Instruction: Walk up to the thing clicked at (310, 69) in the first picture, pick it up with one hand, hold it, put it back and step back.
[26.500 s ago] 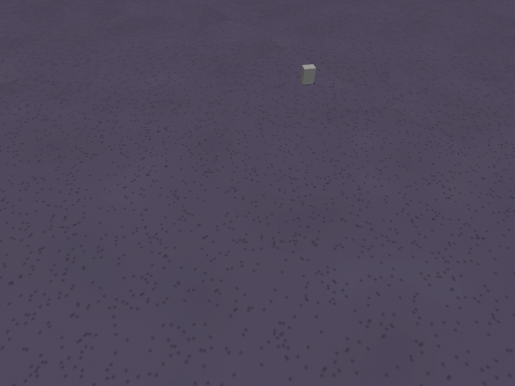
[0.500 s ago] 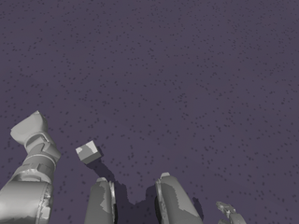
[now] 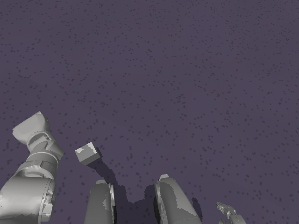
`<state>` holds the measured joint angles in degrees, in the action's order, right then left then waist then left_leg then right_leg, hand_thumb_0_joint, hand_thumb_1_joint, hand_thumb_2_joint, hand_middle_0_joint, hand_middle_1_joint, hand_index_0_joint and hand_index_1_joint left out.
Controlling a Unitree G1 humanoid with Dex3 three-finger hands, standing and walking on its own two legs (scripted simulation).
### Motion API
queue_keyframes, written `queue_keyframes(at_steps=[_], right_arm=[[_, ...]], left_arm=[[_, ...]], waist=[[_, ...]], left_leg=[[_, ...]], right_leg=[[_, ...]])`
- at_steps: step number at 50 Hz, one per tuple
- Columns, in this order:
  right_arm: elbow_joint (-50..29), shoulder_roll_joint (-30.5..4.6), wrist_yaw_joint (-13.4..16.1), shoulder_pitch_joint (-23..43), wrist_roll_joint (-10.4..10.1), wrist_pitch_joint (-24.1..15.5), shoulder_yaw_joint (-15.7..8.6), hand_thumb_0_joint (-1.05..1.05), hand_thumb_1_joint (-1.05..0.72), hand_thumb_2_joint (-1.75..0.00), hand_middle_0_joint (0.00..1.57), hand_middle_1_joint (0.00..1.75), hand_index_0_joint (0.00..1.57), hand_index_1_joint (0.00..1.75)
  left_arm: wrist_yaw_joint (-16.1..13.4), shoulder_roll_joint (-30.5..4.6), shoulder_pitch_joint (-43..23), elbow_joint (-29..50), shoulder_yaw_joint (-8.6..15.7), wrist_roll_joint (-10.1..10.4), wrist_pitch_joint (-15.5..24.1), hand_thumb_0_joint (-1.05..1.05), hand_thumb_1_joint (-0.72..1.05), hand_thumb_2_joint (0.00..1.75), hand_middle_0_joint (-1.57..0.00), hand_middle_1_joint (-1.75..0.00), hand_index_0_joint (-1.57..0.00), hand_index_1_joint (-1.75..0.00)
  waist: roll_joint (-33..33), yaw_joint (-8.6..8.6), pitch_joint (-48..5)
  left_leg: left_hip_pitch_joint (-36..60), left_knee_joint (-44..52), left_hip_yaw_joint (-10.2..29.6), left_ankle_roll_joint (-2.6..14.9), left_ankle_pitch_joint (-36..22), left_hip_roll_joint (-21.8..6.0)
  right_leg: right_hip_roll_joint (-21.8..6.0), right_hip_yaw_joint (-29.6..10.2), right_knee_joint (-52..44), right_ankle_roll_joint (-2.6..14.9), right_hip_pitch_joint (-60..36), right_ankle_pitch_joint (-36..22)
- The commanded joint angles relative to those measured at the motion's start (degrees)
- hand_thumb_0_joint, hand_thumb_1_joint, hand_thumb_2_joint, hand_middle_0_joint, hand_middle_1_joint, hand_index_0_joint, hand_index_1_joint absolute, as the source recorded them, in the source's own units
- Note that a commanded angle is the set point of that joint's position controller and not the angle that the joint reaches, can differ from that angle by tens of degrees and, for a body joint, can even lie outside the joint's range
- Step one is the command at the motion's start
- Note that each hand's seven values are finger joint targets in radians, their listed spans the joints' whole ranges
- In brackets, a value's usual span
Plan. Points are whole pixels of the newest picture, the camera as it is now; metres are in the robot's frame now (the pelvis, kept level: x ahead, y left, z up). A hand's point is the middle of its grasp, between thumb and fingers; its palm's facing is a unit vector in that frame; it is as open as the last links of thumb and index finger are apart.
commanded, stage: go down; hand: left
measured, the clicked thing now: (88, 154) +0.41 +0.23 -0.56
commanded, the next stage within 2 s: withdraw in 0.34 s
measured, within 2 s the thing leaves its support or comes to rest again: neither
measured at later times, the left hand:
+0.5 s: hand (41, 141) +0.37 +0.28 -0.12, palm faces -0.36 -0.22 -0.91, open 11.5 cm
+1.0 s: hand (68, 152) +0.38 +0.26 -0.34, palm faces -0.50 -0.03 -0.87, open 12.2 cm
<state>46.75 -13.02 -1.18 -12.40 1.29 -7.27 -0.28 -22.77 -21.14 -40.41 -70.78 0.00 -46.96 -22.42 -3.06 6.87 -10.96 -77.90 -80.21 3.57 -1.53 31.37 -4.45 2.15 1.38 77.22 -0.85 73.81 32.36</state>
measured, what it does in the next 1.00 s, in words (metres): lowers itself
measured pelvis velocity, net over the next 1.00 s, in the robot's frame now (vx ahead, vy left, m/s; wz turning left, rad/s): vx -0.04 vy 0.01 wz -0.03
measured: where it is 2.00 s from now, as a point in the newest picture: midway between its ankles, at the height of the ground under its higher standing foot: outside the picture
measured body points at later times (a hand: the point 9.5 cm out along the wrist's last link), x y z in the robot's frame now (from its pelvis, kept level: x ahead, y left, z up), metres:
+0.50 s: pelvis +0.00 +0.00 +0.00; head +0.15 +0.02 +0.43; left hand +0.39 +0.28 -0.06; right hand +0.07 -0.26 -0.12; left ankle +0.04 +0.13 -0.59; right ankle +0.03 -0.13 -0.59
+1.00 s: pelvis -0.04 +0.01 -0.16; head +0.19 +0.04 +0.22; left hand +0.40 +0.26 -0.29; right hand +0.03 -0.28 -0.29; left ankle +0.04 +0.13 -0.59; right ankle +0.03 -0.13 -0.59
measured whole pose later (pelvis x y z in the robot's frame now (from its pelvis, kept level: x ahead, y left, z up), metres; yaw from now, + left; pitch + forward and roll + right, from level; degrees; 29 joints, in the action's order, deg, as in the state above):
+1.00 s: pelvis -0.04 +0.01 -0.16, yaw -2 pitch +37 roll -6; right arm 43.1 -14.5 -3.8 -7.5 4.5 -2.9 -1.9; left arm -17.7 -32.0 -43.6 -67.9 0.7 -66.8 4.6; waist -1.2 8.7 -7.2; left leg -113.8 -113.0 5.6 -0.8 36.2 -2.6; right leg 1.6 1.6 110.6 -2.4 108.8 38.8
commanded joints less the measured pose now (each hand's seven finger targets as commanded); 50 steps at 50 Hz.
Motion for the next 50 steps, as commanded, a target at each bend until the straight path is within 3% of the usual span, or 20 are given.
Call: queue_keyframes(at_steps=[1,3,4,6,7,12,18,20,22,23,24,26,29,32,36,39,42,46,50], right_arm=[[-3.03,-9.07,0.57,-6.8,-0.15,-1.21,-3.32,0.0,-0.91,-0.91,0.2,0.3,0.2,0.3],[-2.79,-9.57,0.61,-7.23,-0.22,-1.12,-3.28,0.0,-0.91,-0.91,0.2,0.3,0.2,0.3],[-3.09,-9.41,0.62,-7.15,-0.27,-1.06,-3.27,0.0,-0.91,-0.91,0.2,0.3,0.2,0.3],[-2.75,-9.09,0.71,-7.29,-0.27,-0.93,-3.15,0.0,-0.91,-0.91,0.2,0.3,0.2,0.3],[-2.92,-9.44,0.85,-7.32,-0.18,-0.92,-3.3,0.0,-0.91,-0.91,0.2,0.3,0.2,0.3],[-2.84,-9.05,1.07,-7.0,-0.06,-0.99,-3.31,0.0,-0.91,-0.91,0.2,0.3,0.2,0.3],[-3.24,-9.63,1.45,-7.4,-0.19,-0.84,-3.81,0.0,-0.91,-0.91,0.2,0.3,0.2,0.3],[-3.04,-9.53,1.5,-7.67,-0.39,-0.65,-3.46,0.0,-0.91,-0.91,0.2,0.3,0.2,0.3],[-3.17,-9.66,1.7,-7.37,-0.28,-0.56,-3.55,0.0,-0.91,-0.91,0.2,0.3,0.2,0.3],[-3.22,-9.32,1.73,-7.34,-0.29,-0.59,-3.48,0.0,-0.92,-0.91,0.2,0.3,0.2,0.3],[-3.2,-9.54,1.81,-7.11,-0.18,-0.61,-3.5,0.0,-0.92,-0.91,0.2,0.3,0.2,0.3],[-3.2,-9.37,1.9,-6.89,0.01,-0.76,-3.33,0.0,-0.92,-0.91,0.2,0.3,0.2,0.3],[-3.56,-9.8,1.62,-6.88,0.55,-1.24,-3.21,0.0,-0.92,-0.91,0.2,0.3,0.2,0.3],[-4.27,-9.96,1.05,-5.89,1.32,-1.48,-3.3,0.0,-0.93,-0.91,0.2,0.3,0.2,0.3],[-5.44,-11.23,0.06,-6.06,1.71,-0.53,-4.46,0.0,-0.92,-0.91,0.2,0.3,0.2,0.3],[-5.73,-11.84,-0.59,-6.94,1.84,0.9,-5.34,0.0,-0.92,-0.91,0.2,0.3,0.2,0.3],[-5.36,-12.4,-1.18,-7.34,2.33,2.4,-5.2,0.0,-0.92,-0.91,0.2,0.3,0.2,0.3],[-5.07,-13.37,-1.71,-7.03,3.0,3.85,-5.97,0.0,-0.92,-0.91,0.2,0.3,0.2,0.3],[-5.18,-12.96,-2.06,-6.75,3.72,4.06,-5.74,0.0,-0.91,-0.9,0.2,0.3,0.2,0.3]], left_arm=[[-2.19,-12.07,-17.16,10.43,0.55,-1.71,0.56,0.0,-0.22,0.96,-0.42,-1.01,-0.4,-1.02],[-2.08,-12.57,-17.02,10.52,0.83,-2.0,0.48,0.0,-0.21,0.97,-0.41,-1.0,-0.4,-1.02],[-2.16,-13.98,-16.55,11.29,1.28,-2.45,0.49,0.0,-0.22,0.99,-0.4,-1.0,-0.38,-1.02],[-1.92,-12.44,-15.12,9.68,0.7,-2.24,0.49,0.0,-0.23,1.0,-0.4,-1.01,-0.38,-1.03],[-2.05,-13.98,-17.22,11.7,1.54,-2.08,0.76,0.0,-0.24,1.0,-0.38,-1.01,-0.36,-1.03],[-1.47,-11.57,-13.77,8.94,0.59,-1.92,1.25,0.0,-0.24,0.97,-0.38,-1.03,-0.37,-1.04],[-0.99,-12.43,-16.67,15.32,0.18,-2.43,2.54,0.0,-0.25,1.0,-0.37,-1.04,-0.36,-1.05],[-1.0,-12.18,-11.64,11.57,0.22,-3.27,2.33,0.0,-0.27,0.99,-0.37,-1.03,-0.35,-1.05],[-1.28,-12.76,-11.89,11.2,1.22,-3.06,2.5,0.0,-0.36,1.03,-0.3,-0.97,-0.27,-1.02],[-1.24,-11.42,-10.51,9.34,0.55,-2.98,2.55,0.0,-0.41,0.95,-0.28,-0.89,-0.24,-0.94],[-1.4,-12.4,-11.79,10.02,1.02,-2.89,2.92,0.0,-0.45,0.93,-0.25,-0.88,-0.21,-0.92],[-1.31,-11.6,-12.52,6.81,0.15,-3.49,3.54,0.0,-0.43,0.92,-0.26,-0.86,-0.22,-0.91],[-0.73,-11.61,-14.19,2.84,-0.49,-4.88,6.06,0.0,-0.42,0.89,-0.3,-0.83,-0.25,-0.87],[0.03,-11.83,-15.62,2.07,-1.18,-6.83,9.73,0.0,-0.41,0.88,-0.32,-0.8,-0.27,-0.86],[1.37,-14.25,-15.32,3.68,-1.19,-10.91,15.21,0.0,-0.36,0.84,-0.36,-0.78,-0.32,-0.82],[1.98,-20.36,-17.96,10.23,1.14,-14.3,19.67,0.0,-0.3,0.79,-0.4,-0.74,-0.37,-0.78],[2.46,-22.32,-15.06,11.39,2.5,-17.46,22.66,0.0,-0.25,0.76,-0.43,-0.72,-0.4,-0.75],[3.12,-24.77,-19.49,10.92,2.96,-20.08,26.59,0.0,-0.22,0.73,-0.43,-0.71,-0.41,-0.73],[2.13,-26.52,-23.19,11.02,3.37,-20.87,30.22,0.0,-0.19,0.72,-0.42,-0.72,-0.42,-0.73]], waist=[[-5.74,0.05,-28.8],[-5.2,0.7,-30.15],[-4.68,0.12,-30.46],[-3.75,0.89,-27.99],[-4.37,0.54,-29.4],[-3.29,1.16,-25.73],[-7.79,0.8,-30.3],[-5.08,0.65,-26.79],[-4.36,0.45,-26.82],[-3.25,0.72,-24.03],[-3.45,0.83,-23.0],[-1.62,1.73,-20.23],[1.03,2.92,-18.3],[-1.15,2.89,-19.13],[-4.31,2.33,-25.06],[-8.54,1.37,-33.64],[-9.58,1.11,-36.8],[-8.76,2.7,-37.23],[-8.88,3.46,-37.33]], left_leg=[[21.88,9.19,-2.99,1.84,-15.48,2.01],[22.41,8.54,-2.84,2.01,-17.39,1.85],[22.45,8.67,-3.07,2.15,-17.7,1.94],[21.23,8.68,-2.91,2.3,-17.55,1.93],[22.01,8.78,-2.99,2.16,-17.0,1.95],[20.13,9.32,-2.89,2.19,-14.22,2.1],[25.99,9.61,-2.47,1.65,-18.46,1.78],[24.34,10.19,-2.29,1.84,-18.01,1.93],[23.6,10.36,-2.38,1.84,-17.47,1.94],[22.26,10.65,-2.26,1.92,-16.28,1.93],[21.08,10.39,-2.3,1.94,-15.29,1.98],[17.42,9.22,-2.54,2.22,-12.37,2.03],[10.02,4.52,-2.96,2.75,-9.53,2.41],[4.99,-0.74,-2.95,2.65,-8.93,2.76],[3.47,-7.36,-1.87,2.21,-12.74,2.78],[2.96,-12.07,-2.0,2.05,-14.78,2.75],[2.85,-15.5,-1.35,1.88,-17.68,2.86],[0.91,-19.98,-0.02,2.12,-13.27,2.51],[-5.38,-24.41,-0.67,2.31,-4.49,2.83]], right_leg=[[1.06,1.79,-10.02,3.09,-14.65,-16.59],[1.13,1.8,-9.54,3.0,-15.13,-18.62],[1.03,1.64,-10.0,2.77,-16.81,-19.5],[1.1,1.67,-10.17,2.73,-15.79,-19.27],[1.02,1.59,-10.27,2.79,-16.18,-18.73],[0.94,1.65,-11.02,2.78,-14.76,-15.96],[1.0,1.88,-10.28,3.22,-14.31,-18.02],[1.0,2.17,-10.73,3.12,-14.63,-17.81],[1.1,2.14,-10.84,3.13,-15.22,-17.69],[1.05,2.21,-11.03,3.09,-14.06,-16.48],[1.03,2.16,-10.86,3.16,-13.17,-15.46],[1.05,1.92,-10.51,2.97,-11.67,-13.72],[0.67,1.26,-7.17,2.57,-7.8,-11.89],[0.49,1.26,-1.71,2.8,-1.73,-10.77],[0.75,2.12,6.34,2.97,5.97,-12.64],[0.77,2.04,11.19,2.63,7.34,-14.58],[0.39,2.95,15.49,2.63,10.26,-16.11],[0.26,4.38,20.22,2.63,18.41,-10.99],[0.15,4.25,23.39,2.55,22.25,-4.67]])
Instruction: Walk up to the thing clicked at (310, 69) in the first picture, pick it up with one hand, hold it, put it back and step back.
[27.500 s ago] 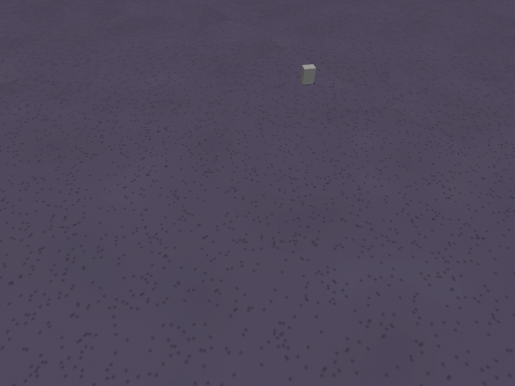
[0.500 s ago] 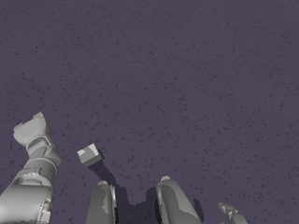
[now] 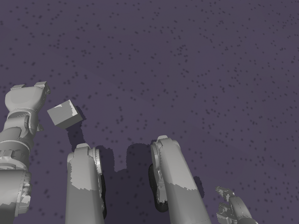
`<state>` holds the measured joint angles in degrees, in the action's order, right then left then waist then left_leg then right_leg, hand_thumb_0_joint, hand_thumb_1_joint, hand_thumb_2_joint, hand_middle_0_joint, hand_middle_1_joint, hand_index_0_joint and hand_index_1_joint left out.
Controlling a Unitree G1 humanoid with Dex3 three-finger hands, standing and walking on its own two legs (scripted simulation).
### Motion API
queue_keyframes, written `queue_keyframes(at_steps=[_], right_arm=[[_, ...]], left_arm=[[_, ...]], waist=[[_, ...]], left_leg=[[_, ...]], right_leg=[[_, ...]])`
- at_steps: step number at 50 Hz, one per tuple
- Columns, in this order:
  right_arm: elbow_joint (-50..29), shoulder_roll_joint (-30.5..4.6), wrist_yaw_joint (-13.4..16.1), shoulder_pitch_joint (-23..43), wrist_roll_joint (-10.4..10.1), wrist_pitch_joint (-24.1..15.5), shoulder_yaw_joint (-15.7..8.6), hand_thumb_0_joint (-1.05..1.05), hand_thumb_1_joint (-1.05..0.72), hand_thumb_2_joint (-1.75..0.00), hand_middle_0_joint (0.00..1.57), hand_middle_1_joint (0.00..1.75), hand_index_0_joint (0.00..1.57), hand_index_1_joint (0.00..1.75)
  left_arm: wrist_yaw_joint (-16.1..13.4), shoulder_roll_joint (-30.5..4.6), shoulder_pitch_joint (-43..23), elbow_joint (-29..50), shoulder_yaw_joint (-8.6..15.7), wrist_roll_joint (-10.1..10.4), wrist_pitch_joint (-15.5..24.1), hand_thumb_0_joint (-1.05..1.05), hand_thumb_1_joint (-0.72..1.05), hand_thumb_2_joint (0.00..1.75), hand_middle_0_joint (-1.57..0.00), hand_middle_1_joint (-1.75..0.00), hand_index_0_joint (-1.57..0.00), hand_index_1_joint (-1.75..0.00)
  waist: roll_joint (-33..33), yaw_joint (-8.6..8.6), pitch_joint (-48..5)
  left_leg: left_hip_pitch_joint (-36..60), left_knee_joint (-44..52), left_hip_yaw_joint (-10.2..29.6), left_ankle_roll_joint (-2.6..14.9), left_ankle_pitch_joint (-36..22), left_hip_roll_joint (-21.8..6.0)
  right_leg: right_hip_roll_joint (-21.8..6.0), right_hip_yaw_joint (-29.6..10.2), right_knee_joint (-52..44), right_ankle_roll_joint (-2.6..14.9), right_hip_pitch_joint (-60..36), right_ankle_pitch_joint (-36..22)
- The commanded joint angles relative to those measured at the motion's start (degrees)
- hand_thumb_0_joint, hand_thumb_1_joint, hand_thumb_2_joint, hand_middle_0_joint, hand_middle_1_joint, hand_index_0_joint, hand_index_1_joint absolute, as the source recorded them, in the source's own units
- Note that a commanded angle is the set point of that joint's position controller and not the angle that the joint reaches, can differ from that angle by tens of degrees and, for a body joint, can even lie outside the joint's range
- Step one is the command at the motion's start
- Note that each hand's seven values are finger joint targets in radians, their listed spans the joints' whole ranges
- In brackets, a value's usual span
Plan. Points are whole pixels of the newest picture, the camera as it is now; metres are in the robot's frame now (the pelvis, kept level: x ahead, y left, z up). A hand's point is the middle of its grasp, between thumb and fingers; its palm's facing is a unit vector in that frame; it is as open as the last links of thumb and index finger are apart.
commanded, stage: withdraw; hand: left
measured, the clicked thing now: (66, 115) +0.45 +0.24 -0.40
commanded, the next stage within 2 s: none
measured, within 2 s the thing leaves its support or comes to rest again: neither
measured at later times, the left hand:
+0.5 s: hand (39, 85) +0.50 +0.27 -0.19, palm faces -0.35 -0.03 -0.94, open 12.0 cm
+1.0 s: hand (53, 110) +0.42 +0.23 -0.19, palm faces -0.38 +0.00 -0.93, open 12.4 cm
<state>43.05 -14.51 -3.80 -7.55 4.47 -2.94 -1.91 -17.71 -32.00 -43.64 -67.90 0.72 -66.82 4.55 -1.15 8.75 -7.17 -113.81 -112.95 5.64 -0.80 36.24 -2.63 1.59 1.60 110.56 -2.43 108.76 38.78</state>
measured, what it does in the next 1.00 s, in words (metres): stands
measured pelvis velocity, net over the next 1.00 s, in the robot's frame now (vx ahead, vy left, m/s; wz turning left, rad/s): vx -0.02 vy -0.01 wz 0.00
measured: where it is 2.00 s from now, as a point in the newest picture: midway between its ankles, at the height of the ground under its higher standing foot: (130, 199)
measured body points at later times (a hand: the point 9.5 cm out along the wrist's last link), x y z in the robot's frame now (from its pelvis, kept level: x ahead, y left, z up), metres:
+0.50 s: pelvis -0.01 +0.00 -0.08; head +0.22 +0.03 +0.31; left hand +0.52 +0.27 -0.13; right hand +0.01 -0.27 -0.19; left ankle +0.08 +0.13 -0.43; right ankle +0.08 -0.14 -0.43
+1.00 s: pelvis -0.02 -0.01 -0.04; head +0.19 +0.05 +0.36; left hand +0.44 +0.23 -0.14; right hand +0.10 -0.30 -0.14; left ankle +0.08 +0.13 -0.43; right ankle +0.08 -0.14 -0.43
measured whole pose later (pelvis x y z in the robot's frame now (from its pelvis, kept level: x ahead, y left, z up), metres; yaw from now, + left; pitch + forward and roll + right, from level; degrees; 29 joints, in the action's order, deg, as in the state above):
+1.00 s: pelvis -0.02 -0.01 -0.04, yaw +0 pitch +35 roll -5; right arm 41.0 -16.6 -3.4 -4.9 5.0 -2.1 -1.2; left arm -25.1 -27.7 -47.2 -72.7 -2.1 -70.8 2.9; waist 0.0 10.0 -9.6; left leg -119.2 -118.7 6.4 -1.6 35.0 -2.2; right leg 1.7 1.8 117.1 -1.8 114.5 38.0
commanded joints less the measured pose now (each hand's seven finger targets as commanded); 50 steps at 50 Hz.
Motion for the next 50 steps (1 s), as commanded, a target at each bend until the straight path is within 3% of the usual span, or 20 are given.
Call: queue_keyframes(at_steps=[1,2,6,9,11,15,17,19,21,24,28,30,32,34,37,39,40,44,47,50], right_arm=[[-1.06,-12.05,0.52,-11.96,0.73,-0.37,-4.1,0.0,-0.91,-0.9,0.2,0.3,0.2,0.3],[-0.99,-11.74,0.52,-11.71,0.85,-0.37,-4.1,0.0,-0.91,-0.9,0.2,0.3,0.2,0.3],[0.41,-11.83,0.6,-12.2,1.81,-0.83,-3.48,0.0,-0.9,-0.9,0.2,0.3,0.2,0.3],[0.9,-12.72,0.58,-12.48,2.21,-0.99,-2.74,0.0,-0.9,-0.9,0.2,0.3,0.2,0.3],[1.22,-12.93,0.33,-13.12,2.86,-1.05,-2.08,0.0,-0.9,-0.89,0.2,0.3,0.2,0.3],[0.43,-13.58,-0.36,-14.18,3.02,-0.79,-1.02,0.0,-0.9,-0.9,0.2,0.3,0.2,0.3],[-0.46,-13.3,-0.74,-14.04,2.84,-0.53,-0.51,0.0,-0.9,-0.9,0.2,0.3,0.2,0.3],[-1.17,-13.54,-0.89,-14.6,2.4,0.15,-0.63,0.0,-0.9,-0.9,0.2,0.3,0.2,0.3],[-2.43,-13.35,-0.97,-14.43,1.63,0.97,-0.95,0.0,-0.9,-0.9,0.2,0.3,0.2,0.3],[-4.19,-13.02,-1.47,-16.31,0.54,2.41,-1.54,0.0,-0.9,-0.9,0.2,0.3,0.2,0.3],[-6.51,-12.42,-1.39,-17.11,-0.91,4.51,-3.03,0.0,-0.9,-0.9,0.2,0.3,0.2,0.3],[-6.91,-12.26,-0.96,-16.44,-1.54,4.83,-3.65,0.0,-0.9,-0.89,0.2,0.3,0.2,0.3],[-6.38,-11.75,-0.84,-15.84,-1.71,4.99,-3.61,0.0,-0.89,-0.89,0.2,0.3,0.2,0.3],[-5.28,-11.71,-0.18,-15.49,-1.91,4.95,-3.74,0.0,-0.89,-0.89,0.2,0.3,0.2,0.3],[-3.9,-11.0,0.09,-14.6,-1.6,4.42,-3.15,0.0,-0.89,-0.89,0.2,0.3,0.2,0.3],[-2.84,-10.76,0.38,-13.47,-1.28,3.76,-2.79,0.0,-0.9,-0.9,0.2,0.3,0.2,0.3],[-2.43,-11.08,0.5,-13.25,-1.1,3.36,-2.75,0.0,-0.9,-0.9,0.2,0.3,0.2,0.3],[-1.66,-11.27,1.04,-10.93,-0.04,1.72,-2.83,0.0,-0.91,-0.9,0.2,0.3,0.2,0.3],[-1.44,-11.68,1.03,-9.76,0.71,0.61,-2.57,0.0,-0.91,-0.9,0.2,0.3,0.2,0.3],[-1.99,-12.1,1.06,-8.24,1.23,0.29,-2.16,0.0,-0.92,-0.9,0.2,0.3,0.2,0.3]], left_arm=[[-3.38,-15.47,-21.83,8.66,2.53,-1.13,4.08,0.0,-0.19,0.71,-0.42,-0.72,-0.42,-0.72],[-3.92,-16.13,-23.85,9.66,2.47,-1.57,4.74,0.0,-0.18,0.71,-0.41,-0.73,-0.41,-0.73],[-6.32,-14.66,-31.57,6.83,0.94,-2.5,5.63,0.0,-0.2,0.73,-0.37,-0.77,-0.39,-0.75],[-8.79,-18.17,-36.3,3.44,2.37,-3.29,4.44,0.0,-0.21,0.73,-0.33,-0.79,-0.36,-0.76],[-10.41,-18.0,-37.18,-0.93,3.11,-3.56,2.76,0.0,-0.21,0.74,-0.32,-0.79,-0.35,-0.76],[-10.99,-21.6,-38.73,-5.31,5.38,-3.78,-1.06,0.0,-0.22,0.74,-0.33,-0.79,-0.36,-0.76],[-9.63,-22.54,-35.94,-7.32,5.7,-3.33,-2.96,0.0,-0.21,0.73,-0.35,-0.77,-0.37,-0.75],[-7.21,-22.53,-34.21,-7.78,5.38,-3.21,-4.14,0.0,-0.2,0.71,-0.37,-0.74,-0.39,-0.73],[-4.2,-23.95,-33.8,-4.51,5.36,-1.88,-4.67,0.0,-0.19,0.71,-0.37,-0.74,-0.39,-0.72],[0.43,-23.22,-26.54,0.12,6.03,0.72,-5.24,0.0,-0.2,0.71,-0.37,-0.74,-0.38,-0.72],[6.9,-14.6,-18.58,10.88,0.96,4.79,-4.69,0.0,-0.19,0.7,-0.36,-0.73,-0.38,-0.71],[8.46,-12.58,-17.19,17.47,-0.46,7.42,-3.87,0.0,-0.21,0.72,-0.33,-0.75,-0.36,-0.73],[9.07,-7.02,-12.1,16.3,-3.73,8.62,-3.04,0.0,-0.21,0.71,-0.33,-0.75,-0.36,-0.72],[7.74,-8.75,-16.21,22.4,-3.2,8.2,-1.22,0.0,-0.21,0.71,-0.32,-0.76,-0.36,-0.73],[4.02,-5.2,-14.38,15.25,-4.89,5.33,0.68,0.0,-0.22,0.73,-0.3,-0.78,-0.34,-0.74],[0.05,-5.2,-19.16,11.43,-5.0,2.63,1.64,0.0,-0.13,0.64,-0.23,-0.7,-0.27,-0.66],[-1.82,-5.49,-19.47,9.09,-4.3,1.34,1.47,0.0,-0.16,0.62,-0.3,-0.78,-0.35,-0.74],[-8.62,-6.54,-24.51,6.68,-2.94,-2.59,-0.24,0.0,-0.29,0.78,-0.29,-0.83,-0.31,-0.81],[-11.22,-10.85,-26.63,3.84,0.1,-4.26,-2.57,0.0,-0.28,0.78,-0.34,-0.81,-0.35,-0.8],[-11.29,-15.27,-28.64,1.69,2.68,-4.18,-4.71,0.0,-0.22,0.72,-0.4,-0.75,-0.41,-0.74]], waist=[[-10.54,2.58,-40.74],[-11.46,2.27,-41.86],[-14.2,4.55,-40.93],[-15.91,5.01,-41.53],[-16.47,5.36,-40.57],[-17.38,4.27,-43.31],[-17.52,3.02,-43.87],[-15.89,3.16,-43.1],[-15.16,2.46,-43.74],[-11.51,0.89,-43.62],[-8.15,0.87,-42.95],[-7.21,0.5,-41.78],[-3.73,1.9,-35.39],[-5.87,1.18,-36.53],[-4.71,1.6,-32.08],[-6.95,2.06,-30.34],[-7.47,1.89,-29.86],[-11.92,2.14,-34.32],[-12.69,1.99,-36.13],[-13.46,1.38,-38.72]], left_leg=[[30.0,7.61,-2.36,1.52,-8.2,0.98],[29.42,6.86,-2.71,1.43,-6.97,1.04],[28.19,3.93,-2.55,1.1,-3.48,1.05],[27.56,2.28,-2.46,1.06,-3.29,1.0],[26.11,1.77,-2.31,0.99,-3.28,1.0],[24.33,0.08,-2.81,1.47,-5.46,1.19],[23.19,-0.04,-3.12,1.63,-6.55,1.39],[21.97,0.54,-2.82,1.79,-6.12,1.49],[20.77,0.68,-3.44,2.23,-5.7,1.65],[20.82,2.55,-3.53,2.67,-8.33,1.95],[21.63,4.99,-3.57,2.96,-8.23,1.8],[22.18,5.98,-3.34,2.93,-7.99,1.61],[20.94,6.49,-2.77,2.9,-7.99,1.52],[23.37,6.4,-2.88,2.69,-11.05,1.47],[23.33,6.42,-2.96,2.45,-12.11,1.6],[23.06,6.65,-3.13,2.15,-10.42,1.57],[23.82,7.45,-2.91,1.96,-8.67,1.58],[25.45,7.62,-4.04,1.49,-6.52,1.71],[25.1,7.14,-4.24,1.48,-5.28,1.79],[24.63,6.27,-4.3,1.62,-3.19,1.84]], right_leg=[[0.45,4.29,-8.96,4.07,-10.82,-10.38],[0.66,4.14,-8.42,4.25,-10.33,-9.46],[0.63,4.8,-5.28,4.53,-4.29,-6.95],[0.59,5.42,-3.03,4.76,-1.96,-6.9],[0.34,5.83,-1.57,4.8,-0.55,-7.2],[0.44,5.81,-0.76,4.78,-1.9,-9.58],[0.6,5.67,-0.12,4.81,-3.32,-10.37],[0.8,5.75,-0.51,4.73,-4.26,-9.89],[1.22,5.16,-2.01,4.53,-6.96,-9.41],[1.08,4.8,-4.12,3.88,-12.6,-11.81],[1.49,3.93,-7.77,3.53,-16.65,-12.71],[1.64,3.75,-9.47,3.54,-17.07,-12.69],[1.71,3.98,-10.4,3.49,-15.55,-12.93],[1.61,3.63,-10.4,3.79,-15.71,-15.81],[1.47,3.79,-10.26,3.95,-13.43,-16.18],[1.54,3.84,-9.19,4.38,-10.48,-14.74],[1.26,3.93,-9.18,4.51,-8.95,-13.06],[1.15,3.59,-8.21,4.74,-7.41,-11.74],[0.92,3.69,-7.41,4.68,-6.47,-10.34],[0.76,3.52,-6.64,4.72,-6.23,-7.91]])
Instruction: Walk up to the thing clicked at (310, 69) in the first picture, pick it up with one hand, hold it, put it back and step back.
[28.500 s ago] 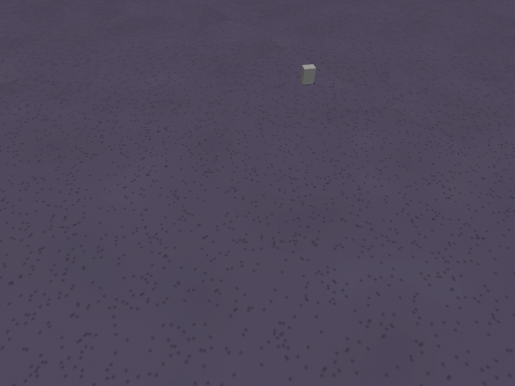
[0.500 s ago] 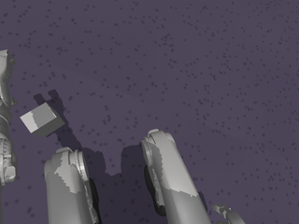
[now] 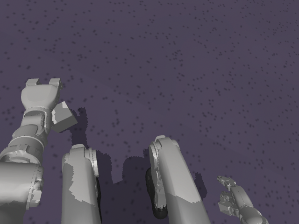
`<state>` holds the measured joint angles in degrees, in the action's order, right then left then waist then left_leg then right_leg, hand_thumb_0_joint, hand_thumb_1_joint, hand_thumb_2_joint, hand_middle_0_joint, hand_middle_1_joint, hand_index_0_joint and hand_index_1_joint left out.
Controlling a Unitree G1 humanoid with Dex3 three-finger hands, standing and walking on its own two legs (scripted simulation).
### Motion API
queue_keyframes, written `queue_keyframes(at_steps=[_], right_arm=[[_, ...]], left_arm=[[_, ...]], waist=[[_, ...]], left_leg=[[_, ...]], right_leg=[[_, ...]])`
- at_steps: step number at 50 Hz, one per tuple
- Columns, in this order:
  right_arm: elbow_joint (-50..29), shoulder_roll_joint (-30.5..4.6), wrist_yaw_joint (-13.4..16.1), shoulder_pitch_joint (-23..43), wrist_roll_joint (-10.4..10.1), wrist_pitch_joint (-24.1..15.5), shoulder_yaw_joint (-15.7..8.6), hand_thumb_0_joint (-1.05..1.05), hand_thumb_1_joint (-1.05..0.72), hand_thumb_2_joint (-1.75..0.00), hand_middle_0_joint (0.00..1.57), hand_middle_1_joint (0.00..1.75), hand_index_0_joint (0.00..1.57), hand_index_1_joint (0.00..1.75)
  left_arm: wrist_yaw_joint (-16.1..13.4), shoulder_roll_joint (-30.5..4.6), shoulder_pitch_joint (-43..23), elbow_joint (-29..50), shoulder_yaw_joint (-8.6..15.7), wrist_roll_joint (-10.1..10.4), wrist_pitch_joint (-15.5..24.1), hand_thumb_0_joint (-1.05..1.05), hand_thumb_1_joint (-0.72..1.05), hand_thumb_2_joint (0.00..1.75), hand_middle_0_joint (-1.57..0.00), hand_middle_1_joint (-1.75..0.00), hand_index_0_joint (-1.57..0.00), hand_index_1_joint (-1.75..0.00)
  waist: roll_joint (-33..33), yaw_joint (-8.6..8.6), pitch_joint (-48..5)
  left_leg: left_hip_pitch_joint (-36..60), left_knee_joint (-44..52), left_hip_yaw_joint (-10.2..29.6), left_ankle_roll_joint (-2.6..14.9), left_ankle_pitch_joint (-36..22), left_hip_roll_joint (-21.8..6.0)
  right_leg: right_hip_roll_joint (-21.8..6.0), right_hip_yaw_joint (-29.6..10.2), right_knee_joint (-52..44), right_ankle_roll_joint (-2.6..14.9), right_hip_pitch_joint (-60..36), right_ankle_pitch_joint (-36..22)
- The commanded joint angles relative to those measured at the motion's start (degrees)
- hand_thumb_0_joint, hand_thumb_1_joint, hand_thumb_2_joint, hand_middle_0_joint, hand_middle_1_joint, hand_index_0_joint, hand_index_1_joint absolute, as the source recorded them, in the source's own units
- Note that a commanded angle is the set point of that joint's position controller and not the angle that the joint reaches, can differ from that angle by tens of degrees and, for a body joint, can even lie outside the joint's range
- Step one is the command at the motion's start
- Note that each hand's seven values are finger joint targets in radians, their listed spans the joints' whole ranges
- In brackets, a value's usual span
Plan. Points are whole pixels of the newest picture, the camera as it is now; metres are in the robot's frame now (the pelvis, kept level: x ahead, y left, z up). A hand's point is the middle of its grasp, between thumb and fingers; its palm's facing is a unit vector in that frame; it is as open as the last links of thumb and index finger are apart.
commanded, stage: withdraw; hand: left
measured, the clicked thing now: (61, 117) +0.47 +0.25 -0.36
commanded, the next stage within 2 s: none
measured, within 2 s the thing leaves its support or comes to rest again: neither
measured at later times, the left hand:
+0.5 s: hand (38, 90) +0.49 +0.25 -0.13, palm faces -0.45 -0.04 -0.89, open 12.4 cm
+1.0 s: hand (12, 100) +0.46 +0.31 -0.13, palm faces -0.41 -0.04 -0.91, open 12.1 cm
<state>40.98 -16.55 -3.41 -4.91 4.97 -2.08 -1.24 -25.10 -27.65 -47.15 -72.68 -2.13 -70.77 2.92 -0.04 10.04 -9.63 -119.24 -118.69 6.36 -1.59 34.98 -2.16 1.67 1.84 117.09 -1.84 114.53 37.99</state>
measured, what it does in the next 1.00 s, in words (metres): stands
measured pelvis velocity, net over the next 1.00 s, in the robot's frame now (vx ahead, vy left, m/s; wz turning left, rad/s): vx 0.00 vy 0.00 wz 0.00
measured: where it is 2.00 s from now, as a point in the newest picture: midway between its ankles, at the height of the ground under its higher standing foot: (126, 206)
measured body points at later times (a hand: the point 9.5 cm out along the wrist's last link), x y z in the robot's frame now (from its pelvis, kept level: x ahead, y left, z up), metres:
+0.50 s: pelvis +0.01 +0.01 -0.01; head +0.23 +0.06 +0.39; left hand +0.51 +0.25 -0.08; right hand +0.04 -0.26 -0.12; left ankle +0.10 +0.14 -0.39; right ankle +0.09 -0.13 -0.39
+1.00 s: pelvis +0.00 +0.00 -0.02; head +0.21 +0.04 +0.38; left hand +0.48 +0.31 -0.08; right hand +0.08 -0.27 -0.14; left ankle +0.10 +0.14 -0.39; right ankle +0.09 -0.13 -0.39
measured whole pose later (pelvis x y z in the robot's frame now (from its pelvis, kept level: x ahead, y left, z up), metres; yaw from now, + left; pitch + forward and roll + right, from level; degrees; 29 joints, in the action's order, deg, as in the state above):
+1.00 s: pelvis +0.00 +0.00 -0.02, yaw +0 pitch +35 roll -5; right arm 42.6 -14.9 -4.1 -8.3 5.1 -2.2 0.2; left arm -15.9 -38.9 -53.3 -75.4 1.4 -64.7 3.1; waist -1.2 9.3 -7.3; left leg -121.7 -121.6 6.4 -1.3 35.2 -2.0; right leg 1.9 1.6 120.0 -2.2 117.0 38.2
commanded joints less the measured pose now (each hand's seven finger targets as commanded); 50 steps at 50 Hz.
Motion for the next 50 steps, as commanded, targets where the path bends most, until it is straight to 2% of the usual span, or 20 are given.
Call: queue_keyframes(at_steps=[1,4,9,10,13,14,17,18,21,23,25,27,29,31,33,37,41,44,48,50], right_arm=[[-0.24,-9.98,0.57,-10.46,0.89,-0.62,-2.57,0.0,-0.92,-0.9,0.2,0.3,0.2,0.3],[-0.8,-9.68,0.43,-9.87,0.89,-0.83,-2.26,0.0,-0.91,-0.9,0.2,0.3,0.2,0.3],[-0.43,-9.5,0.46,-12.66,0.58,-0.14,-2.31,0.0,-0.91,-0.9,0.2,0.3,0.2,0.3],[-1.2,-10.46,0.48,-12.67,0.37,0.02,-2.42,0.0,-0.91,-0.9,0.2,0.3,0.2,0.3],[0.78,-10.52,0.35,-16.51,-0.42,0.6,-2.64,0.0,-0.91,-0.9,0.2,0.3,0.2,0.3],[-0.01,-10.78,0.28,-16.82,-0.59,0.68,-2.76,0.0,-0.9,-0.9,0.2,0.3,0.2,0.3],[-0.2,-10.48,0.24,-18.54,-1.15,1.36,-2.45,0.0,-0.91,-0.9,0.2,0.3,0.2,0.3],[-0.38,-11.22,0.44,-19.17,-1.37,1.7,-3.23,0.0,-0.9,-0.9,0.2,0.3,0.2,0.3],[-1.02,-11.06,0.27,-19.48,-1.62,3.33,-3.39,0.0,-0.9,-0.9,0.2,0.3,0.2,0.3],[-1.24,-10.95,-0.03,-19.63,-1.96,4.31,-3.88,0.0,-0.9,-0.89,0.2,0.3,0.2,0.3],[-1.09,-10.51,-0.24,-18.66,-2.21,4.8,-3.61,0.0,-0.9,-0.89,0.2,0.3,0.2,0.3],[-1.23,-9.49,-0.4,-17.4,-2.32,5.02,-2.83,0.0,-0.9,-0.89,0.2,0.3,0.2,0.3],[-0.96,-8.66,-0.03,-16.22,-2.13,4.8,-2.28,0.0,-0.9,-0.89,0.2,0.3,0.2,0.3],[-0.91,-8.2,-0.07,-15.07,-1.53,3.82,-1.49,0.0,-0.9,-0.89,0.2,0.3,0.2,0.3],[-0.88,-8.68,0.17,-14.03,-1.19,2.86,-1.47,0.0,-0.91,-0.9,0.2,0.3,0.2,0.3],[-0.97,-9.02,0.07,-12.53,-0.56,0.85,-1.6,0.0,-0.91,-0.9,0.2,0.3,0.2,0.3],[-1.42,-9.8,0.09,-12.86,-0.25,-0.48,-2.22,0.0,-0.91,-0.9,0.2,0.3,0.2,0.3],[-0.9,-9.78,0.38,-13.44,0.0,-0.76,-2.44,0.0,-0.91,-0.9,0.2,0.3,0.2,0.3],[0.68,-9.77,0.24,-14.96,0.15,-0.68,-2.94,0.0,-0.91,-0.9,0.2,0.3,0.2,0.3],[1.19,-10.01,0.15,-16.2,0.04,-0.46,-3.08,0.0,-0.91,-0.9,0.2,0.3,0.2,0.3]], left_arm=[[-3.34,-20.57,-25.4,6.38,6.04,0.23,-3.74,0.0,-0.21,0.71,-0.41,-0.74,-0.42,-0.73],[-0.57,-24.44,-26.67,3.79,7.63,2.7,-4.67,0.0,-0.2,0.7,-0.41,-0.72,-0.42,-0.71],[7.63,-27.76,-31.72,6.45,7.14,6.61,-1.85,0.0,-0.22,0.72,-0.37,-0.75,-0.39,-0.74],[9.45,-26.51,-30.44,5.35,6.42,6.74,-1.08,0.0,-0.24,0.73,-0.36,-0.76,-0.37,-0.75],[14.74,-18.99,-28.92,2.69,0.24,7.04,1.42,0.0,-0.27,0.76,-0.32,-0.79,-0.34,-0.77],[16.06,-18.79,-29.24,4.92,-0.12,7.41,2.42,0.0,-0.27,0.75,-0.31,-0.8,-0.34,-0.78],[18.47,-18.09,-29.16,11.6,-1.17,7.79,4.23,0.0,-0.28,0.77,-0.31,-0.81,-0.33,-0.79],[18.51,-19.6,-29.13,15.74,-0.3,7.92,4.8,0.0,-0.28,0.77,-0.31,-0.81,-0.33,-0.79],[16.73,-16.5,-22.2,15.74,-0.83,7.07,4.13,0.0,-0.25,0.75,-0.31,-0.8,-0.34,-0.77],[14.04,-17.95,-21.95,22.99,1.53,6.82,3.73,0.0,-0.24,0.74,-0.31,-0.79,-0.34,-0.76],[11.22,-17.56,-16.74,20.18,3.8,5.93,1.92,0.0,-0.23,0.73,-0.33,-0.78,-0.36,-0.75],[8.58,-15.15,-14.13,17.25,3.47,4.56,0.05,0.0,-0.21,0.72,-0.34,-0.76,-0.37,-0.73],[5.88,-15.52,-17.86,15.16,3.01,2.54,-1.08,0.0,-0.19,0.7,-0.36,-0.74,-0.39,-0.72],[3.85,-12.58,-15.75,8.12,1.75,2.07,-2.07,0.0,-0.19,0.69,-0.38,-0.73,-0.4,-0.71],[2.16,-16.01,-18.78,7.47,3.18,1.36,-2.43,0.0,-0.2,0.7,-0.38,-0.73,-0.4,-0.71],[0.82,-18.73,-22.71,7.46,4.57,1.59,-2.28,0.0,-0.2,0.7,-0.38,-0.73,-0.4,-0.71],[1.73,-22.28,-22.71,7.95,6.58,3.59,-1.73,0.0,-0.21,0.7,-0.39,-0.72,-0.4,-0.71],[4.0,-24.3,-26.24,8.12,6.39,5.04,-0.52,0.0,-0.2,0.7,-0.4,-0.7,-0.41,-0.69],[8.65,-22.74,-29.81,7.64,3.85,6.9,2.0,0.0,-0.23,0.71,-0.37,-0.72,-0.39,-0.7],[10.99,-18.27,-27.58,4.73,0.85,6.81,2.93,0.0,-0.24,0.72,-0.35,-0.74,-0.37,-0.72]], waist=[[-14.64,-0.06,-37.49],[-13.54,-0.33,-37.12],[-9.16,2.35,-36.27],[-7.58,2.9,-34.41],[-6.6,4.01,-31.08],[-7.57,4.0,-31.59],[-11.76,1.86,-38.09],[-14.21,1.01,-41.08],[-14.59,-0.08,-42.64],[-17.24,-1.68,-44.92],[-16.8,-2.42,-41.31],[-13.44,-1.27,-36.21],[-11.02,-0.16,-33.55],[-8.21,0.9,-28.04],[-10.45,0.33,-29.5],[-13.29,0.07,-31.75],[-11.6,0.25,-35.0],[-11.03,1.76,-34.79],[-7.72,3.58,-31.72],[-7.1,3.98,-31.55]], left_leg=[[29.93,11.31,-5.43,2.56,-2.43,1.46],[27.32,10.52,-5.11,2.92,0.47,1.67],[21.54,7.76,-5.0,3.72,1.45,1.81],[20.76,7.73,-4.48,3.81,1.64,1.66],[20.81,8.28,-3.76,3.75,2.35,1.3],[21.78,8.9,-3.46,3.52,1.59,1.17],[29.2,10.23,-2.59,2.58,-4.05,1.1],[32.54,10.98,-2.46,2.15,-6.06,1.15],[37.4,12.46,-1.55,1.6,-12.83,1.1],[40.96,14.01,-1.23,1.39,-15.94,1.14],[41.03,15.24,-1.05,1.54,-16.97,1.09],[38.25,15.79,-1.31,2.13,-15.21,0.77],[33.43,14.64,-2.89,3.07,-11.6,0.89],[27.81,13.89,-3.75,3.47,-7.53,1.15],[26.42,13.27,-4.57,3.43,-5.35,1.43],[26.7,13.13,-5.06,3.02,-1.76,1.79],[27.28,12.09,-5.28,3.01,-0.43,1.76],[24.79,10.59,-5.24,3.18,1.07,1.82],[21.43,8.77,-4.5,3.38,2.82,1.61],[22.59,8.4,-4.21,3.31,1.29,1.43]], right_leg=[[0.66,2.95,-13.5,3.99,-13.43,-7.43],[0.8,2.55,-13.24,4.0,-13.66,-2.66],[1.54,2.08,-14.19,3.46,-17.17,-0.74],[1.54,2.76,-13.72,3.41,-16.13,-1.12],[1.93,3.86,-13.68,3.66,-13.42,-2.13],[1.98,4.33,-13.09,3.79,-13.9,-3.45],[1.69,5.0,-11.7,4.07,-15.41,-8.78],[1.5,5.0,-11.66,4.18,-16.19,-10.31],[1.34,5.66,-10.92,4.14,-16.68,-14.72],[0.92,5.54,-11.1,4.23,-17.04,-16.6],[0.49,5.37,-12.1,4.06,-16.8,-17.47],[0.59,5.17,-13.17,3.91,-15.91,-17.0],[0.86,4.36,-14.81,3.69,-15.55,-15.38],[0.8,3.88,-15.35,3.55,-14.19,-12.64],[0.84,3.19,-14.83,3.83,-13.77,-10.79],[0.93,2.77,-14.77,4.17,-13.49,-6.32],[0.91,2.33,-15.69,3.86,-16.07,-3.62],[1.1,1.85,-15.93,3.65,-16.29,-1.55],[1.56,2.31,-15.58,3.52,-15.12,0.44],[1.53,3.28,-14.82,3.46,-14.52,-2.68]])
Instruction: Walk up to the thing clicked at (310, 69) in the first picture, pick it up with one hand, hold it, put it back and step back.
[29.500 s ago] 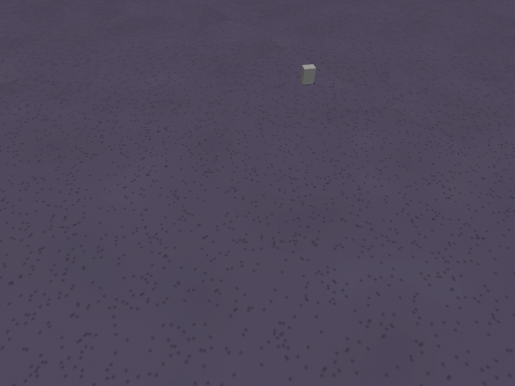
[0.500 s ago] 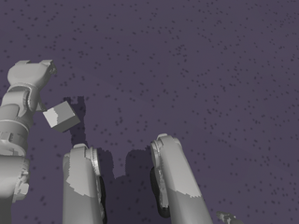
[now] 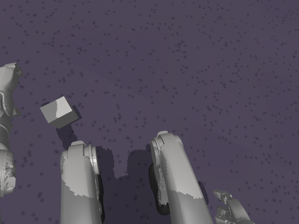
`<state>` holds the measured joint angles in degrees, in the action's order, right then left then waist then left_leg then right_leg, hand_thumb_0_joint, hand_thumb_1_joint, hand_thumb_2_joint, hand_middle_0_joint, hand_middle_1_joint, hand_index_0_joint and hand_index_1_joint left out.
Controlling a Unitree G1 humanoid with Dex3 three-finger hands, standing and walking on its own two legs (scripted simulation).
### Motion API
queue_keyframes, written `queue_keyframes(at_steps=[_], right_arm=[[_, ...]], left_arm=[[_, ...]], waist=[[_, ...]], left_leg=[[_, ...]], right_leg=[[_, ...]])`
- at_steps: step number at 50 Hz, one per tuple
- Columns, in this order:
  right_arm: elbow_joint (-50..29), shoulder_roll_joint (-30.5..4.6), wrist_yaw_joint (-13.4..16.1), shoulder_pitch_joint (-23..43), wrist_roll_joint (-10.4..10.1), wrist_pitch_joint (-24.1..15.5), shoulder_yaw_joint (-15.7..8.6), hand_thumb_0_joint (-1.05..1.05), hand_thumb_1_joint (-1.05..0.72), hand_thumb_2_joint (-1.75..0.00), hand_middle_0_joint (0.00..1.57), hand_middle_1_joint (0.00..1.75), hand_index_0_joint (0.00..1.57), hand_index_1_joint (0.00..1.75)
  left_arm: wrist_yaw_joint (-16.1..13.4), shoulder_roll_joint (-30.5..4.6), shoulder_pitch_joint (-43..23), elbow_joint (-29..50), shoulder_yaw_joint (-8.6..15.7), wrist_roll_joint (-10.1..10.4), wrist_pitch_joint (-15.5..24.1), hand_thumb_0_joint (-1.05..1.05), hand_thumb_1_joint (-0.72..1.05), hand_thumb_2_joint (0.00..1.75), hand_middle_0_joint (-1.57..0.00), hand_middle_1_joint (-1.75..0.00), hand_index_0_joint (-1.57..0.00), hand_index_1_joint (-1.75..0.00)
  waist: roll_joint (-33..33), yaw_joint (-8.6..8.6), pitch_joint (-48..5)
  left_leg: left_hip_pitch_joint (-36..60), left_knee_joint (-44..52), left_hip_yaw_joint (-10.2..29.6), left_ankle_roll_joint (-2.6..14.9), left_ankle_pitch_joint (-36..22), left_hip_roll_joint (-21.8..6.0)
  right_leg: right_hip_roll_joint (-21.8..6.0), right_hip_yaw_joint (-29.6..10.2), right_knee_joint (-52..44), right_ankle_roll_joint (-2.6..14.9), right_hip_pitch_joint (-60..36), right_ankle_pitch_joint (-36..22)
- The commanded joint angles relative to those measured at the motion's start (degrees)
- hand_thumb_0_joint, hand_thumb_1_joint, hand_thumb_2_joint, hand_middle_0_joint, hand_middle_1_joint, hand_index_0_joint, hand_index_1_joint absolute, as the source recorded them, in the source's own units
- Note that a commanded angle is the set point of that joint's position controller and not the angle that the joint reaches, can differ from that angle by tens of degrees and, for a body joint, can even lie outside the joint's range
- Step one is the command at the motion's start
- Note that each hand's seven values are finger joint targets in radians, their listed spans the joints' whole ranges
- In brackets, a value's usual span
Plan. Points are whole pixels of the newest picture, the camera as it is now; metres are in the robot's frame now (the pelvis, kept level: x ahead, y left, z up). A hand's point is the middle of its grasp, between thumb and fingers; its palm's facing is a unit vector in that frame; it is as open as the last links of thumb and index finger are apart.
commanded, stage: withdraw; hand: left
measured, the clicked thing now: (61, 113) +0.47 +0.25 -0.35
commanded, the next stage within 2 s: go down in 1.20 s
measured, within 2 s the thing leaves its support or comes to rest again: neither
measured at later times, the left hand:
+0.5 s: hand (33, 101) +0.44 +0.25 -0.10, palm faces -0.51 -0.04 -0.86, open 12.0 cm
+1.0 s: hand (16, 83) +0.49 +0.30 -0.11, palm faces -0.40 -0.02 -0.91, open 12.1 cm
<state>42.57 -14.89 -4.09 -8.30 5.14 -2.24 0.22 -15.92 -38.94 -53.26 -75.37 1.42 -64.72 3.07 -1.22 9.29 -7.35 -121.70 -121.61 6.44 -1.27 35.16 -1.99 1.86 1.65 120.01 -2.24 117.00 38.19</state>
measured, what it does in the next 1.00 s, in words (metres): stands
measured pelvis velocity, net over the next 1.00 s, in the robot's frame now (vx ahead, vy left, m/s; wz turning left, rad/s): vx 0.00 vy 0.01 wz -0.01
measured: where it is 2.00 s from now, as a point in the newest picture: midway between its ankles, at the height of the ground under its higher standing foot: (129, 202)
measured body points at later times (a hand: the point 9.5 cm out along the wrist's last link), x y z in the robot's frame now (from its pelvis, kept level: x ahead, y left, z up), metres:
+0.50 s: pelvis +0.01 +0.00 +0.05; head +0.21 +0.04 +0.45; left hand +0.46 +0.25 -0.05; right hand +0.08 -0.26 -0.08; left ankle +0.10 +0.14 -0.38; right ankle +0.10 -0.13 -0.38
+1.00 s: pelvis +0.00 +0.01 -0.01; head +0.22 +0.05 +0.39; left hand +0.51 +0.29 -0.06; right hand +0.06 -0.27 -0.13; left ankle +0.10 +0.14 -0.38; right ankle +0.10 -0.13 -0.38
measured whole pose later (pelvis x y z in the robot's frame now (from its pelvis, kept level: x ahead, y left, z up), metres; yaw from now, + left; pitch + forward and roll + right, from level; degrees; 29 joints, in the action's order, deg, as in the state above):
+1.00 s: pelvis +0.00 +0.01 -0.01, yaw -1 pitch +35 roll -6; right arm 43.0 -14.1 -4.3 -10.4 4.7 -1.2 0.2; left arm -12.6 -38.8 -57.4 -74.3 -1.2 -65.3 2.5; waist -1.8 10.5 -7.7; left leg -123.0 -123.4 6.8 -1.1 36.1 -1.8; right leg 1.9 1.8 121.1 -2.6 117.7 39.1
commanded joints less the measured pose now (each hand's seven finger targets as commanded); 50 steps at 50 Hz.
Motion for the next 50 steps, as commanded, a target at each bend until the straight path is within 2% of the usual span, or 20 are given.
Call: queue_keyframes(at_steps=[1,4,8,9,11,13,15,17,21,23,25,26,27,30,32,35,38,43,46,50], right_arm=[[-0.42,-11.99,0.83,-13.18,-0.25,-0.17,-4.61,0.0,-0.91,-0.9,0.2,0.3,0.2,0.3],[-0.89,-12.05,0.61,-13.87,-0.67,0.71,-4.36,0.0,-0.91,-0.9,0.2,0.3,0.2,0.3],[-3.18,-13.38,0.63,-15.38,-1.46,3.09,-6.08,0.0,-0.91,-0.9,0.2,0.3,0.2,0.3],[-3.66,-13.53,0.33,-15.7,-1.71,3.69,-6.11,0.0,-0.91,-0.9,0.2,0.3,0.2,0.3],[-3.84,-12.79,0.37,-15.28,-2.09,4.73,-5.62,0.0,-0.91,-0.9,0.2,0.3,0.2,0.3],[-4.89,-12.06,0.8,-14.46,-2.8,5.51,-5.65,0.0,-0.91,-0.9,0.2,0.3,0.2,0.3],[-5.27,-10.49,0.73,-13.55,-2.85,5.7,-4.83,0.0,-0.91,-0.9,0.2,0.3,0.2,0.3],[-4.32,-9.85,0.75,-12.89,-2.84,5.35,-3.91,0.0,-0.9,-0.9,0.2,0.3,0.2,0.3],[-4.83,-9.94,0.47,-11.45,-2.68,4.04,-3.98,0.0,-0.9,-0.89,0.2,0.3,0.2,0.3],[-4.3,-9.92,0.35,-11.08,-2.61,3.25,-3.8,0.0,-0.9,-0.89,0.2,0.3,0.2,0.3],[-3.8,-10.11,0.5,-10.35,-2.39,2.32,-3.65,0.0,-0.9,-0.9,0.2,0.3,0.2,0.3],[-3.71,-10.28,0.46,-10.43,-2.16,1.84,-3.6,0.0,-0.9,-0.9,0.2,0.3,0.2,0.3],[-3.23,-10.26,0.49,-10.21,-1.84,1.32,-3.81,0.0,-0.91,-0.9,0.2,0.3,0.2,0.3],[-2.65,-10.72,0.73,-10.47,-1.21,0.06,-4.63,0.0,-0.91,-0.9,0.2,0.3,0.2,0.3],[-2.52,-11.5,0.87,-9.97,-0.95,-0.39,-5.02,0.0,-0.91,-0.9,0.2,0.3,0.2,0.3],[-2.66,-11.79,1.29,-9.96,-0.48,-0.52,-5.19,0.0,-0.92,-0.9,0.2,0.3,0.2,0.3],[-1.31,-11.72,1.5,-10.42,0.08,-0.59,-4.58,0.0,-0.92,-0.9,0.2,0.3,0.2,0.3],[0.28,-11.58,1.13,-12.04,0.23,-0.81,-4.16,0.0,-0.91,-0.9,0.2,0.3,0.2,0.3],[-0.61,-12.46,0.95,-12.84,-0.36,-0.07,-4.53,0.0,-0.91,-0.9,0.2,0.3,0.2,0.3],[-3.11,-13.13,0.73,-14.73,-1.6,2.29,-5.24,0.0,-0.91,-0.9,0.2,0.3,0.2,0.3]], left_arm=[[2.62,-6.98,-23.2,8.73,-3.28,0.56,3.52,0.0,-0.25,0.73,-0.34,-0.75,-0.36,-0.73],[4.09,-8.04,-24.14,14.15,-3.85,-0.41,4.32,0.0,-0.26,0.74,-0.32,-0.77,-0.35,-0.75],[2.17,-13.03,-22.11,25.71,1.05,-0.95,3.01,0.0,-0.25,0.73,-0.34,-0.76,-0.36,-0.74],[1.93,-11.53,-15.83,21.07,1.44,-1.27,1.81,0.0,-0.26,0.73,-0.34,-0.75,-0.36,-0.73],[1.17,-10.11,-14.46,21.13,1.91,-1.14,-0.03,0.0,-0.22,0.71,-0.36,-0.72,-0.38,-0.7],[0.23,-12.59,-15.59,25.55,4.29,-0.87,-2.02,0.0,-0.21,0.7,-0.37,-0.71,-0.39,-0.7],[0.51,-4.74,-8.23,18.25,-0.13,-0.45,-3.81,0.0,-0.19,0.68,-0.39,-0.69,-0.41,-0.67],[0.85,-0.27,-2.18,10.55,-2.52,0.24,-4.77,0.0,-0.18,0.68,-0.38,-0.69,-0.41,-0.67],[1.27,-0.18,-7.11,13.95,-4.08,1.16,-3.65,0.0,-0.15,0.65,-0.41,-0.67,-0.44,-0.64],[0.67,2.12,-7.26,10.09,-5.27,0.69,-2.29,0.0,-0.16,0.66,-0.39,-0.69,-0.42,-0.66],[-1.07,-0.41,-10.82,9.79,-4.18,-0.22,-0.36,0.0,-0.09,0.65,-0.29,-0.62,-0.33,-0.58],[-2.27,-1.78,-11.77,10.41,-3.23,-0.66,0.45,0.0,-0.14,0.59,-0.34,-0.7,-0.41,-0.66],[-3.5,-2.03,-11.78,10.56,-2.6,-1.1,1.03,0.0,-0.22,0.67,-0.32,-0.78,-0.35,-0.74],[-8.01,-4.95,-14.2,16.14,0.42,-2.94,1.73,0.0,-0.24,0.73,-0.36,-0.75,-0.38,-0.73],[-10.19,-6.86,-13.14,15.7,2.14,-3.43,0.98,0.0,-0.23,0.71,-0.38,-0.73,-0.39,-0.72],[-11.28,-12.41,-19.13,18.2,4.12,-4.14,-0.22,0.0,-0.19,0.69,-0.43,-0.69,-0.43,-0.68],[-9.46,-14.37,-22.17,13.97,4.36,-3.04,-1.3,0.0,-0.18,0.67,-0.44,-0.66,-0.45,-0.66],[-2.34,-10.32,-24.83,7.81,-0.05,0.5,-0.17,0.0,-0.23,0.71,-0.37,-0.72,-0.38,-0.71],[1.51,-7.47,-21.32,4.94,-2.83,-0.06,0.45,0.0,-0.24,0.72,-0.35,-0.74,-0.37,-0.72],[4.31,-11.31,-22.42,16.84,-1.36,-0.69,0.38,0.0,-0.23,0.72,-0.37,-0.73,-0.38,-0.72]], waist=[[-6.54,4.89,-34.04],[-13.55,2.29,-41.12],[-22.36,-1.9,-54.12],[-20.24,-1.5,-50.4],[-16.04,-0.48,-46.35],[-16.16,-1.49,-47.19],[-9.8,0.37,-39.7],[-2.94,1.37,-30.44],[-4.66,0.33,-30.57],[-3.15,1.77,-27.47],[-4.77,1.91,-27.63],[-5.83,1.62,-28.77],[-6.66,1.08,-30.44],[-13.79,-0.14,-39.35],[-13.99,0.27,-39.93],[-14.03,1.35,-43.59],[-11.8,2.48,-40.31],[-7.68,4.63,-35.17],[-9.65,3.86,-35.54],[-15.83,0.43,-46.46]], left_leg=[[25.34,11.41,-3.83,2.94,1.33,1.14],[34.18,12.48,-3.18,1.78,-5.58,1.07],[47.26,15.77,-2.57,0.54,-16.51,1.08],[46.95,16.67,-2.02,0.63,-16.82,1.12],[45.32,18.27,-1.38,1.28,-15.45,0.96],[44.75,19.76,-1.67,1.83,-13.69,1.02],[38.68,19.6,-2.44,2.82,-10.05,1.02],[30.87,18.75,-3.32,3.72,-6.94,1.09],[27.31,18.14,-4.71,3.69,-5.65,1.34],[26.27,17.71,-4.33,3.57,-3.99,1.3],[25.35,16.84,-4.73,3.31,-2.8,1.5],[25.89,16.38,-4.73,3.17,-2.92,1.62],[26.87,15.93,-5.12,2.97,-3.03,1.67],[34.35,16.44,-5.02,1.76,-4.39,1.56],[35.69,16.43,-4.62,1.49,-3.99,1.19],[34.92,14.32,-5.47,2.11,-3.89,1.26],[30.41,12.66,-5.56,2.7,-1.16,1.37],[24.84,10.79,-4.45,3.14,1.73,1.37],[28.12,12.85,-3.42,2.49,1.53,1.29],[37.28,15.17,-3.08,1.7,-7.36,1.37]], right_leg=[[1.37,3.98,-17.06,3.98,-15.61,-3.02],[1.07,4.95,-13.96,4.67,-16.52,-10.02],[0.4,5.39,-12.77,4.84,-20.34,-17.2],[0.27,5.44,-13.52,4.66,-19.73,-17.03],[0.31,5.38,-15.58,4.26,-19.35,-16.56],[0.22,4.86,-17.63,4.22,-21.17,-16.06],[0.76,4.74,-20.08,3.94,-21.34,-13.83],[1.07,4.2,-21.38,3.73,-20.97,-11.96],[1.19,3.18,-21.2,4.06,-22.25,-10.41],[1.39,3.5,-20.81,4.23,-19.57,-8.93],[1.5,3.2,-19.97,4.41,-19.15,-7.91],[1.33,3.09,-19.45,4.41,-18.8,-7.96],[1.32,2.82,-19.29,4.36,-19.02,-7.83],[0.73,3.07,-17.24,4.72,-17.89,-8.69],[0.49,3.69,-16.37,4.6,-16.84,-8.91],[0.44,2.86,-16.94,4.36,-17.77,-8.82],[0.43,2.35,-17.65,4.04,-17.19,-5.47],[1.15,3.15,-17.0,4.04,-15.83,-1.32],[1.11,4.7,-15.54,4.47,-14.58,-2.82],[0.94,5.13,-14.27,4.84,-19.38,-11.38]])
